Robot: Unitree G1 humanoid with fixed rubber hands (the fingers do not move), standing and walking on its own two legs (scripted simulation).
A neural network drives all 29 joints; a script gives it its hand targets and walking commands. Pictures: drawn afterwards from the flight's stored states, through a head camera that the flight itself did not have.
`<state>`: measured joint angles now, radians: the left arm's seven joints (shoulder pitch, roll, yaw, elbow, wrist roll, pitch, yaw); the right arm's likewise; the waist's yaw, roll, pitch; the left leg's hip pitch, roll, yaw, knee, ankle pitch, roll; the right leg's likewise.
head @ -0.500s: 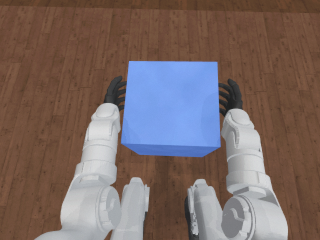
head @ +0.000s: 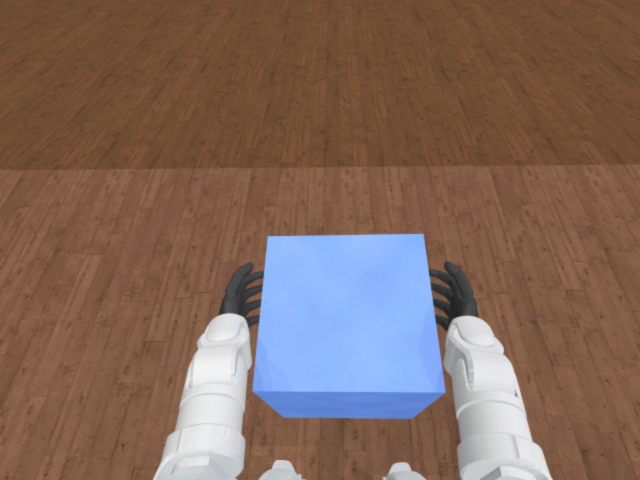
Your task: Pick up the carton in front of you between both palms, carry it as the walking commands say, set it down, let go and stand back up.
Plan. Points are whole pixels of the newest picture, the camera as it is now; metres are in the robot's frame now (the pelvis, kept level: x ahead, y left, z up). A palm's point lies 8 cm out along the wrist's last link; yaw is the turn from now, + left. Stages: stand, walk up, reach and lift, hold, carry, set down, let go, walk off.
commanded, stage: reach and lift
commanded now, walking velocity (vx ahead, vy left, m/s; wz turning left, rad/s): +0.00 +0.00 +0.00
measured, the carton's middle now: (346, 335) +0.35 -0.01 -0.10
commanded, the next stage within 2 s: hold in 1.34 s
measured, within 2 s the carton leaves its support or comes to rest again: neither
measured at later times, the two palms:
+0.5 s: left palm (209, 310) +0.31 +0.14 +0.08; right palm (492, 304) +0.31 -0.15 +0.08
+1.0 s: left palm (205, 303) +0.31 +0.15 +0.09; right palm (490, 298) +0.31 -0.15 +0.09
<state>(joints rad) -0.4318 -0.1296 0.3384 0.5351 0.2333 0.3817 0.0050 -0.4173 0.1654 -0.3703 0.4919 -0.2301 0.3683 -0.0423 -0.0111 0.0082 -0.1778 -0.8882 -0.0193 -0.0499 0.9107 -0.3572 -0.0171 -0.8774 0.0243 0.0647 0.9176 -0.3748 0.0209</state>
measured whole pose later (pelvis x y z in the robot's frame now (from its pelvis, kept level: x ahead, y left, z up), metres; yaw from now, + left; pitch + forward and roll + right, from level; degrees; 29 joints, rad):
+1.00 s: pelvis +0.02 +0.00 +0.06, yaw +0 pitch -5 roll +0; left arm -0.28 -0.16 0.24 0.33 0.29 0.66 -0.01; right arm -0.29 0.16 -0.27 0.33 -0.30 0.63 0.01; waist 0.00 0.01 0.02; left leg -0.12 -0.01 -0.06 0.38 -0.18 -0.01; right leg -0.10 0.01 0.07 0.38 -0.20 0.01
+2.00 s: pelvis +0.01 +0.00 +0.06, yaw +0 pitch -8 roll +0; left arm -0.30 -0.16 0.23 0.26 0.29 0.77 -0.01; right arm -0.30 0.16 -0.26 0.26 -0.30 0.74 0.02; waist -0.01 0.01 0.03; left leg -0.05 -0.01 -0.06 0.36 -0.17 -0.01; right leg -0.04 0.01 0.07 0.37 -0.18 0.01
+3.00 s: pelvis +0.24 -0.01 +0.06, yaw -1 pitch +5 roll +0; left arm 0.05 -0.13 0.06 -0.45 -0.01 1.16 0.17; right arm 0.06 0.13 -0.05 -0.48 0.00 1.15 -0.19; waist -0.04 0.05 -0.16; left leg -0.09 0.04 0.18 0.28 -0.28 0.01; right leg -0.57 -0.09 -0.13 0.75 -0.26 0.01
